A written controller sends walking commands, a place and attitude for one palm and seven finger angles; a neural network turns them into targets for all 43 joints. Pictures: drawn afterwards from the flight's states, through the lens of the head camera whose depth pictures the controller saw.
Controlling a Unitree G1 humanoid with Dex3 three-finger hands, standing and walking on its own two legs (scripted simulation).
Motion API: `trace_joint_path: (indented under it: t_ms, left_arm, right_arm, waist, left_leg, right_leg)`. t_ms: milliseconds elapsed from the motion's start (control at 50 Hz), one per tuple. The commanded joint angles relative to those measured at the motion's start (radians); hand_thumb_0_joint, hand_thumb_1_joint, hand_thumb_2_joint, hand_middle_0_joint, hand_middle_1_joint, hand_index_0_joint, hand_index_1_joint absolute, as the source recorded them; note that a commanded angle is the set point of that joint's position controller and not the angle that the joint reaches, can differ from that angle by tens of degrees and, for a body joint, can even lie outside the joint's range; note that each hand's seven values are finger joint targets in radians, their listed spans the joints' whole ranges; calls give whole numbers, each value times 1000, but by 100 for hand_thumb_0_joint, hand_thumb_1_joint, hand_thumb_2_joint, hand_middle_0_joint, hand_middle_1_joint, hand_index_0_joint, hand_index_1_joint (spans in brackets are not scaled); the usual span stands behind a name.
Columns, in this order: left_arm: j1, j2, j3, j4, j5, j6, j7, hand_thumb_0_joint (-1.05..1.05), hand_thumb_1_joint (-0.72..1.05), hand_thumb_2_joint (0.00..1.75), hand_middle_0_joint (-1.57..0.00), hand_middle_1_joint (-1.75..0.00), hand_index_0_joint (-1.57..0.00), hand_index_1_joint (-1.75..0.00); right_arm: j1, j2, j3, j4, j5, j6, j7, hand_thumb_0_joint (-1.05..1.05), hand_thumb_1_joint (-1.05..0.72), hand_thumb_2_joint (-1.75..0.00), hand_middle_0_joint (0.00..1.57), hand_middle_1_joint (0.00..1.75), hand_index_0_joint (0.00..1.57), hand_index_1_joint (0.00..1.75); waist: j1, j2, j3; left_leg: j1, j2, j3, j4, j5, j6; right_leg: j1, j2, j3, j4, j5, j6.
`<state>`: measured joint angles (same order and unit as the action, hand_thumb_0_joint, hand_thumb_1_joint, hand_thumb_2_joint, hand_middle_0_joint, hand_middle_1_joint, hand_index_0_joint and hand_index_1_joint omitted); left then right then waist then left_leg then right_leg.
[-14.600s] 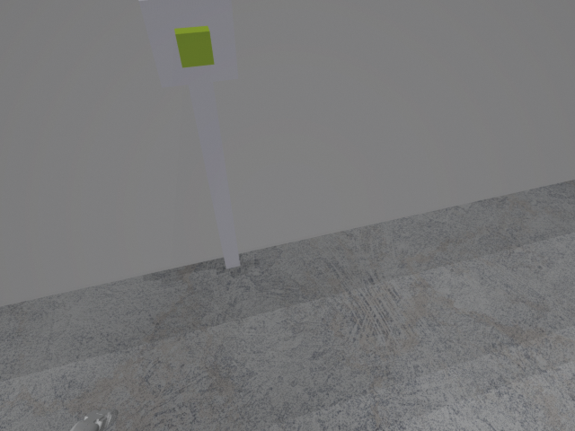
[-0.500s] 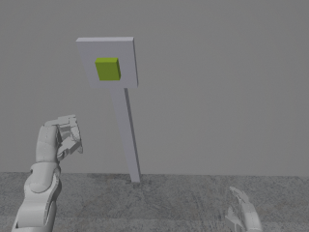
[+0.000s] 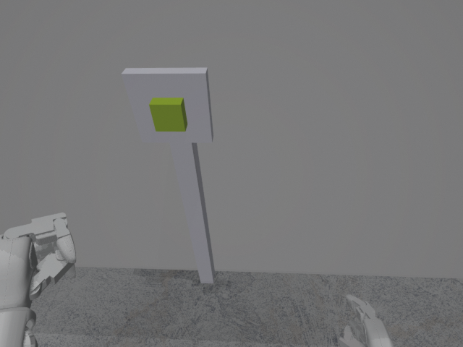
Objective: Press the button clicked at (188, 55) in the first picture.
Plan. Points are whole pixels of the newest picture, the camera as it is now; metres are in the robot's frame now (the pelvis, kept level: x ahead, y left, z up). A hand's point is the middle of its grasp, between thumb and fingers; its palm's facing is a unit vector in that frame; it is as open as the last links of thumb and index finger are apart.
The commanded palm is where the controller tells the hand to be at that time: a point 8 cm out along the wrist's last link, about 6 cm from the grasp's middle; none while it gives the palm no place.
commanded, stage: draw the hand back to the body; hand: left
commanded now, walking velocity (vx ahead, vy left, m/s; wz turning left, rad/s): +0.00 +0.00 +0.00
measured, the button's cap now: (169, 114) +0.55 +0.22 +0.15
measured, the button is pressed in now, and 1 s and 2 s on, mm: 0 0 0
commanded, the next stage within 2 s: step back with the hand held close in 0.26 s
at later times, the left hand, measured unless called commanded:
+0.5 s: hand (53, 251) +0.17 +0.26 +0.17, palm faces +0.44 -0.80 -0.41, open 3.1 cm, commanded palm +0.11 +0.29 +0.17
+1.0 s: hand (25, 307) +0.11 +0.25 +0.16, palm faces +0.41 -0.78 -0.47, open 3.1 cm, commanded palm +0.05 +0.30 +0.17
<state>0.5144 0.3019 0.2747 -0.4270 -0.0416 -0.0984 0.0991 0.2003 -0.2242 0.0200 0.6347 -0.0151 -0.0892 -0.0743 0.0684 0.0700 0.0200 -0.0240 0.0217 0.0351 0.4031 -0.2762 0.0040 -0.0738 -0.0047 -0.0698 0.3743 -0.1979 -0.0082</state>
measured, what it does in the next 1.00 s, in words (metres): shifts its weight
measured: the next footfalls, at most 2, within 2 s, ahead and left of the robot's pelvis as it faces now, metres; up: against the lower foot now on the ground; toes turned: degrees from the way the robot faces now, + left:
right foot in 1.42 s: -0.22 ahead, -0.12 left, +0.00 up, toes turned -1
left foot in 1.56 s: -0.06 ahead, +0.10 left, +0.00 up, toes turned +0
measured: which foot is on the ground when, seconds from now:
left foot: down 0.00-1.00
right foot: down 0.00-1.00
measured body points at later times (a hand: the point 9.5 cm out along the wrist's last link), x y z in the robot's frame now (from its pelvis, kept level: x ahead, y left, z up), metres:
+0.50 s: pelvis -0.01 +0.01 +0.00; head -0.03 -0.01 +0.45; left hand +0.15 +0.30 +0.19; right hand +0.17 -0.21 -0.08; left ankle -0.03 +0.11 -0.74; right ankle +0.01 -0.11 -0.74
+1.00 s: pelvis -0.08 +0.02 -0.02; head -0.08 +0.01 +0.43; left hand +0.08 +0.29 +0.18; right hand +0.10 -0.22 -0.09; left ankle -0.03 +0.11 -0.74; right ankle +0.01 -0.11 -0.74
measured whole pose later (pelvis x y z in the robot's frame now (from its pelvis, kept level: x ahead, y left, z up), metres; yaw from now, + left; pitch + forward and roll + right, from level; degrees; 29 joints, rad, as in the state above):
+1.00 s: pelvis -0.08 +0.02 -0.02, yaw +0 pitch -1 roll +0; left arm 0.58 0.36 0.38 -0.56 0.00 -0.22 0.14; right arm 0.21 -0.21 0.00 0.53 0.00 -0.05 -0.08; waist 0.01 0.01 0.02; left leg -0.36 -0.01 0.05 0.64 -0.27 0.04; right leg -0.40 -0.05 -0.05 0.59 -0.17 0.01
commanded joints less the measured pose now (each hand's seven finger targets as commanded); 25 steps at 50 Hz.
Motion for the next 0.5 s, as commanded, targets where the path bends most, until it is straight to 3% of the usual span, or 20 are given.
trace_joint_path:
  t_ms: [0, 80, 120, 240, 260, 320, 340, 360, 380, 400, 420, 480]
  left_arm:
    - [-79, 147, 90, -239, -1, -65, 21, 0, 90, 90, -130, -150, -130, -150]
    - [-114, 139, 79, -197, 4, -58, 26, 0, 90, 90, -130, -150, -130, -150]
    - [-131, 148, 91, -211, 5, -65, 32, 0, 90, 90, -130, -150, -130, -150]
    - [-100, 160, 107, -241, 5, -70, 37, 0, 90, 90, -130, -150, -130, -150]
    - [-97, 157, 105, -244, 4, -71, 36, 0, 90, 90, -130, -150, -130, -150]
    - [-96, 155, 103, -246, 5, -69, 34, 0, 90, 90, -130, -150, -130, -150]
    - [-87, 158, 108, -236, 4, -68, 34, 0, 90, 90, -130, -150, -130, -150]
    - [-141, 170, 115, -257, 5, -71, 36, 0, 90, 90, -130, -150, -130, -150]
    - [-287, 330, 286, -305, -1, -121, 44, 0, 90, 90, -130, -150, -130, -150]
    - [-120, 217, 201, -211, -2, -123, 31, 0, 90, 90, -130, -150, -130, -150]
    - [-40, 178, 162, -173, 3, -111, 23, 0, 90, 90, -130, -150, -130, -150]
    - [8, 155, 132, -217, 4, -120, 16, 0, 90, 90, -130, -150, -130, -150]
  right_arm:
    - [-146, -92, -28, -171, -5, -74, -11, 0, -90, -90, 20, 30, 20, 30]
    - [-140, -95, -30, -160, -3, -75, -20, 0, -90, -90, 20, 30, 20, 30]
    - [-139, -91, -29, -160, -4, -77, -22, 0, -90, -90, 20, 30, 20, 30]
    - [-143, -86, -24, -164, -8, -87, -21, 0, -90, -90, 20, 30, 20, 30]
    - [-143, -86, -25, -164, -8, -88, -18, 0, -90, -90, 20, 30, 20, 30]
    - [-144, -87, -23, -163, -6, -87, -15, 0, -90, -90, 20, 30, 20, 30]
    - [-142, -86, -24, -164, -7, -88, -15, 0, -90, -90, 20, 30, 20, 30]
    - [-145, -89, -25, -160, -4, -87, -15, 0, -90, -90, 20, 30, 20, 30]
    - [-115, -98, -9, -211, 10, -60, -9, 0, -90, -90, 20, 30, 20, 30]
    - [-114, -94, -25, -188, 3, -45, -11, 0, -90, -90, 20, 30, 20, 30]
    - [-116, -103, -32, -192, 2, -31, -5, 0, -90, -90, 20, 30, 20, 30]
    - [-122, -115, -42, -207, -1, -8, -1, 0, -90, -90, 20, 30, 20, 30]
  waist:
    - [-4, -25, -25]
    - [-11, -40, 20]
    - [-8, -24, 0]
    - [8, 6, -55]
    - [7, -15, -54]
    - [6, 16, -34]
    - [7, -2, -26]
    - [0, 10, -29]
    - [-45, 47, 98]
    - [-47, -83, 53]
    - [-50, -113, 45]
    - [-58, -65, -36]
  left_leg:
    - [-89, -2, -20, -61, 244, 17]
    - [-93, -2, -21, -68, 184, 22]
    - [-91, -3, -26, -75, 162, 21]
    - [-90, -5, -34, -74, 203, 13]
    - [-93, -5, -36, -73, 215, 12]
    - [-102, -2, -40, -76, 225, 7]
    - [-104, -1, -38, -76, 226, 7]
    - [-103, -2, -37, -77, 216, 6]
    - [-207, 11, -56, -70, 113, 23]
    - [-209, 15, -71, -37, 114, 30]
    - [-182, 13, -65, -23, 137, 32]
    - [-178, 17, -59, -4, 201, 29]
  right_leg:
    - [26, -4, 39, -58, 142, -9]
    - [-9, -3, 41, -82, 68, -9]
    - [1, -5, 39, -76, 41, -11]
    - [53, -6, 40, -54, 93, -16]
    - [57, -4, 37, -51, 107, -16]
    - [51, -2, 35, -47, 112, -18]
    - [47, -1, 34, -47, 115, -17]
    - [45, -1, 36, -49, 106, -17]
    - [-64, -42, 113, -92, 104, -14]
    - [-89, -66, 110, -105, 91, -11]
    - [-114, -73, 118, -120, 85, -13]
    - [-99, -86, 102, -85, 147, -12]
